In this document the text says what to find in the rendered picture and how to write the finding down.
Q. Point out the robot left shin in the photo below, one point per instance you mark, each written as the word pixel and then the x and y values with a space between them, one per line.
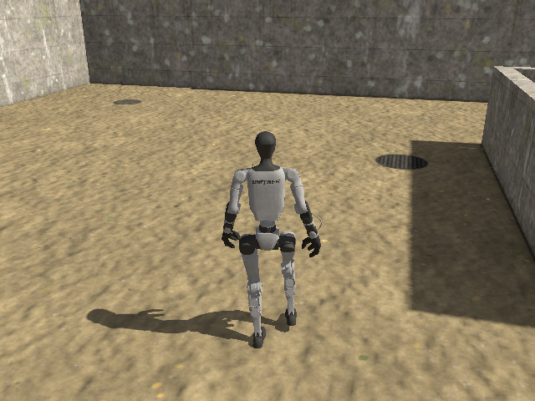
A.
pixel 255 308

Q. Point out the robot right hand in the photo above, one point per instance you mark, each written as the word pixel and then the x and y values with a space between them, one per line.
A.
pixel 315 245

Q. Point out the robot left thigh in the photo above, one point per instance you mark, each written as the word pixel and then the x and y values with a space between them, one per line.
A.
pixel 247 246

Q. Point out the robot left hand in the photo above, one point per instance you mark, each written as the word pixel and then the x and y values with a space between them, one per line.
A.
pixel 233 235

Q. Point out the left robot upper arm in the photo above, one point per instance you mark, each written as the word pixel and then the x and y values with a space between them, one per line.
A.
pixel 239 177

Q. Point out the robot left forearm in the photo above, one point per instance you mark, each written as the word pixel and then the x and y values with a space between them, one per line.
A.
pixel 229 221

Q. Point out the right robot upper arm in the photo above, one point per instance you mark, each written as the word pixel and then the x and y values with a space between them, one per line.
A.
pixel 296 187

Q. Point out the robot right forearm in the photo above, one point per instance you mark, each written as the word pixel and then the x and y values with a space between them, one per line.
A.
pixel 309 223

